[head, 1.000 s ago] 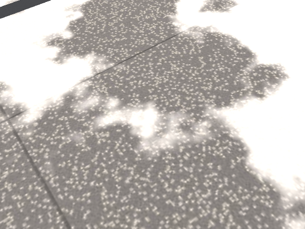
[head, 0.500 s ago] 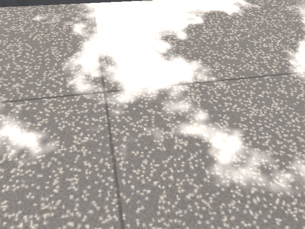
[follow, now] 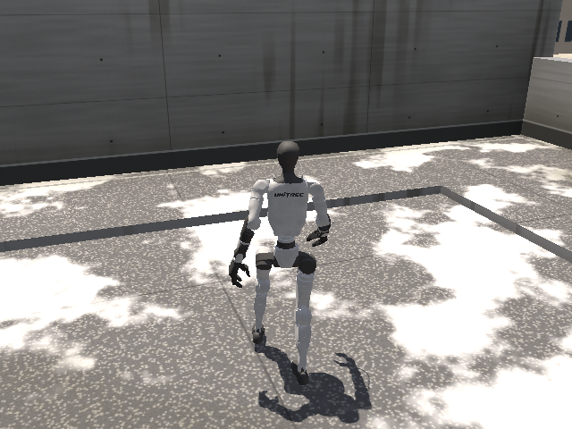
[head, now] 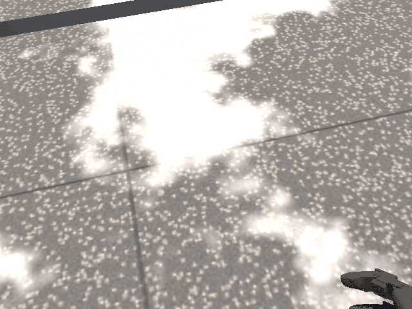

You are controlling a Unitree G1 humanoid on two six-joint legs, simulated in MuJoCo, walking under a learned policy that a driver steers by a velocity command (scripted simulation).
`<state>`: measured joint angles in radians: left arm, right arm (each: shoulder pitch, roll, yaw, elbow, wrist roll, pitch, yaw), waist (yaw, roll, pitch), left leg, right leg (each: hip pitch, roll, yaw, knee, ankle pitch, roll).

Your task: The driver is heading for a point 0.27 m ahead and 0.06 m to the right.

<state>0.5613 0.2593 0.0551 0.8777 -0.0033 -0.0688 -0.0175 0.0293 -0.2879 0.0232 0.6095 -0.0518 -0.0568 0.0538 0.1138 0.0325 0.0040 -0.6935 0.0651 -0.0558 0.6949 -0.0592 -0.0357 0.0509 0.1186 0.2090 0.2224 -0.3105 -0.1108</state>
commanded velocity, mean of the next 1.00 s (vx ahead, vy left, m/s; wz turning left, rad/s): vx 0.27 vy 0.00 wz -0.22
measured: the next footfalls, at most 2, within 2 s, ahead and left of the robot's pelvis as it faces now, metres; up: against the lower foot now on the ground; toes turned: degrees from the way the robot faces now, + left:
left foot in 0.12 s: +0.30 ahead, +0.14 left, +0.00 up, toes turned -7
right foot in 0.48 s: +0.48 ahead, -0.11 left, +0.00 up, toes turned -10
